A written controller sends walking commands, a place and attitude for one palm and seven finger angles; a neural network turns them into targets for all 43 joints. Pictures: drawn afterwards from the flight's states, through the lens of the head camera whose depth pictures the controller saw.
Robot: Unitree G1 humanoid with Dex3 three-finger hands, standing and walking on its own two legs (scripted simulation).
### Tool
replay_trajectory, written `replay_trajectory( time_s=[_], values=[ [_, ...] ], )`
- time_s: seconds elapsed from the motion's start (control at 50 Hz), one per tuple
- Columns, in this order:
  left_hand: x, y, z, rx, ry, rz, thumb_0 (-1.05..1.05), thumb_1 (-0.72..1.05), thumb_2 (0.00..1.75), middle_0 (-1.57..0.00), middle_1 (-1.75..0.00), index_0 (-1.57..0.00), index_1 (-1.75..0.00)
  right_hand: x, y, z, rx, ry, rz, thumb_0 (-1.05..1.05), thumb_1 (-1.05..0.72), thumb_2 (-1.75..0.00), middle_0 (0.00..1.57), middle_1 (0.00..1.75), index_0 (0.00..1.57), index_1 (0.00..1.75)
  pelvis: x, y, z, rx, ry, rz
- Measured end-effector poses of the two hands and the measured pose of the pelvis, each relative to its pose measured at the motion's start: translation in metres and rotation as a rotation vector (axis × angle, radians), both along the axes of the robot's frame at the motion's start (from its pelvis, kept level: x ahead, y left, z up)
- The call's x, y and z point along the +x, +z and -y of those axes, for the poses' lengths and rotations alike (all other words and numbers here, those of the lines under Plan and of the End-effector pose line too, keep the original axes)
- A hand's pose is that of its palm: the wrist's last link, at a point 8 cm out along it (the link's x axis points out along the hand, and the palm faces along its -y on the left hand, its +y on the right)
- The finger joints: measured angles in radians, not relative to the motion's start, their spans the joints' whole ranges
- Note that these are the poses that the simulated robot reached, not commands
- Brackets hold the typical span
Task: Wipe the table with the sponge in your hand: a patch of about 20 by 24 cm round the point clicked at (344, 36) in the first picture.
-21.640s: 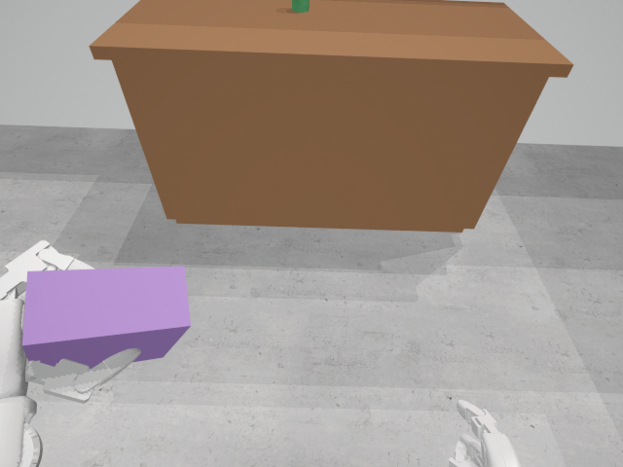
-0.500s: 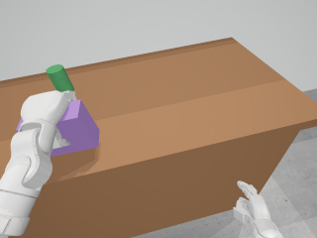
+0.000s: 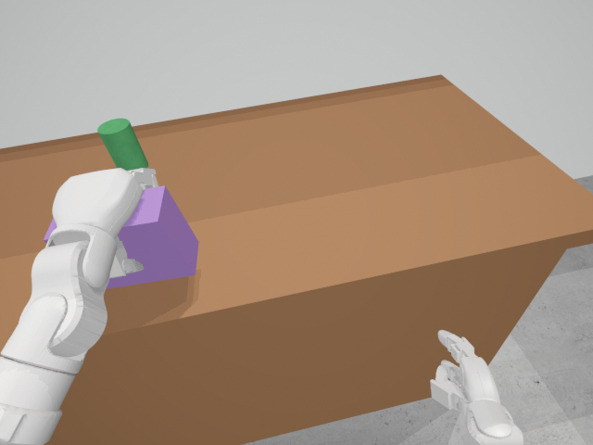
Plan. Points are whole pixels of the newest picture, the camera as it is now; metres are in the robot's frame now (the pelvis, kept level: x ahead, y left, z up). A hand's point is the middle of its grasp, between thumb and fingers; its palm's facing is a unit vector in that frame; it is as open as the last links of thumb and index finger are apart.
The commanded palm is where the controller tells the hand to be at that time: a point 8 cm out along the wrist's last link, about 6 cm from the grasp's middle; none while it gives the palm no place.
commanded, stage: move the sponge above the wiping area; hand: left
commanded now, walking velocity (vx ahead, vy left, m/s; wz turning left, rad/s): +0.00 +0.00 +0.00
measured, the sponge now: (138, 249) +0.29 +0.28 +0.13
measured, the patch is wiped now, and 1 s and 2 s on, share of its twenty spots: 0.00 0.00 0.00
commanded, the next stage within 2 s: lower the sponge onto the table in 1.18 s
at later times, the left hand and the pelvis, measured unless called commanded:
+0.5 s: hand (119, 222) +0.29 +0.29 +0.19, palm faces +0.15 -0.02 -0.99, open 9.8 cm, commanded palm +0.25 +0.28 +0.26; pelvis +0.00 -0.01 +0.00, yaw +0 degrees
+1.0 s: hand (112, 221) +0.29 +0.30 +0.18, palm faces +0.11 -0.03 -0.99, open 9.8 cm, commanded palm +0.25 +0.28 +0.26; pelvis +0.00 -0.01 +0.00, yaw +0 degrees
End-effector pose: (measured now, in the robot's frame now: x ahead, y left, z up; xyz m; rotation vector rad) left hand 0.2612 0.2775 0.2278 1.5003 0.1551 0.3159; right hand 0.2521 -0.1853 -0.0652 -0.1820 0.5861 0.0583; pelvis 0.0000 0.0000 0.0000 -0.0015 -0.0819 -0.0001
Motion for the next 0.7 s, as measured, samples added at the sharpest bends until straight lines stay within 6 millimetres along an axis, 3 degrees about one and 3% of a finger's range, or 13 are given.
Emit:
replay_trajectory(
  time_s=[0.16,0.32,0.4,0.58,0.7],
  values=[
    [0.006,0.017,-0.012,-0.015,0.104,0.057,0.0,-0.47,1.05,-0.76,-1.35,-0.77,-1.35,-0.006,-0.002,0.0,0.037,-0.009,-0.021,0.02,-0.9,-0.9,0.2,0.3,0.21,0.3,0.0,0.001,0.001,0.003,-0.014,-0.013],
    [-0.007,-0.002,0.0,-0.017,0.06,-0.04,0.0,-0.47,1.05,-0.76,-1.35,-0.77,-1.35,-0.007,-0.004,0.01,0.021,-0.02,-0.013,0.02,-0.9,-0.9,0.2,0.3,0.21,0.3,-0.001,-0.001,0.001,0.003,-0.008,-0.008],
    [-0.01,-0.003,0.009,-0.003,0.004,-0.017,0.0,-0.47,1.05,-0.76,-1.35,-0.77,-1.35,-0.007,-0.004,0.011,0.005,-0.015,-0.009,0.02,-0.91,-0.9,0.19,0.3,0.2,0.3,-0.002,-0.001,0.003,0.003,-0.007,0.002],
    [0.005,0.013,-0.009,0.002,0.123,0.025,0.0,-0.47,1.05,-0.76,-1.35,-0.77,-1.35,-0.006,-0.003,0.009,0.024,-0.014,-0.011,0.02,-0.91,-0.9,0.2,0.3,0.2,0.3,-0.004,0.0,0.008,0.004,0.0,-0.004],
    [0.013,0.004,0.006,0.003,0.066,-0.045,-0.01,-0.47,1.05,-0.76,-1.35,-0.77,-1.35,-0.007,-0.004,0.013,0.033,-0.023,0.0,0.02,-0.9,-0.9,0.2,0.3,0.21,0.3,-0.001,0.0,0.008,0.005,-0.002,-0.012]
  ],
)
